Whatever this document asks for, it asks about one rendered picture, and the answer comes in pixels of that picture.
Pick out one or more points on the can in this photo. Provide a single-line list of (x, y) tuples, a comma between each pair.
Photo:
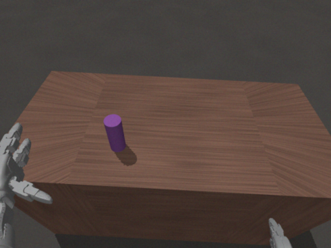
[(114, 130)]

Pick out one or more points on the left robot arm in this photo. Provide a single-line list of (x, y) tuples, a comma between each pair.
[(7, 232)]

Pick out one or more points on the right robot hand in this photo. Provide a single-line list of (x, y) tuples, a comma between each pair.
[(277, 240)]

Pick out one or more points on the left robot hand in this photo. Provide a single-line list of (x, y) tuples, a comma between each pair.
[(11, 167)]

